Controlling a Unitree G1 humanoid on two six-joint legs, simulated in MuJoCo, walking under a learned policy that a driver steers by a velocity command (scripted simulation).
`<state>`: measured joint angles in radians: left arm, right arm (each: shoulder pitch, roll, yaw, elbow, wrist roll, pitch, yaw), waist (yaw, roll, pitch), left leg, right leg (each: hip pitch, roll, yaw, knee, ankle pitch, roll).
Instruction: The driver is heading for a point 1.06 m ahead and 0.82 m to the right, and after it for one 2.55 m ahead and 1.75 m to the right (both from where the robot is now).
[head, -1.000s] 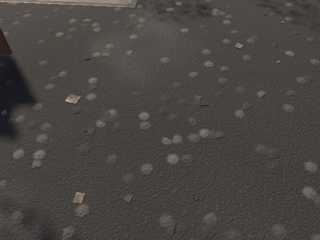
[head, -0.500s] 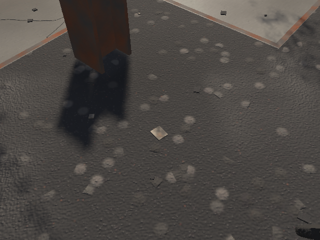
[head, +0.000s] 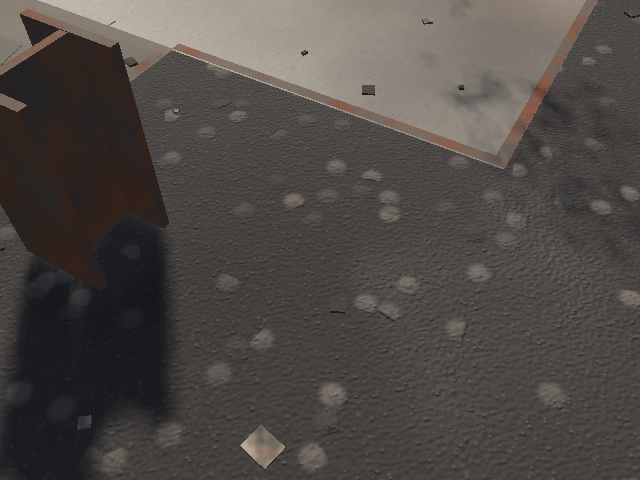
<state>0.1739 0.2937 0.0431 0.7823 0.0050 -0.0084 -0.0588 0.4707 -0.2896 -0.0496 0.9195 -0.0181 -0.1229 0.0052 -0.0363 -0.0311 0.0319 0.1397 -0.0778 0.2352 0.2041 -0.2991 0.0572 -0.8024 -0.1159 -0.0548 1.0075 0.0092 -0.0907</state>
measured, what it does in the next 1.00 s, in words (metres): walks ahead, turning right: right foot, then left foot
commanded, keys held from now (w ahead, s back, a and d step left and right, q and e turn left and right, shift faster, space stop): w+e+shift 0.64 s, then e+shift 0.36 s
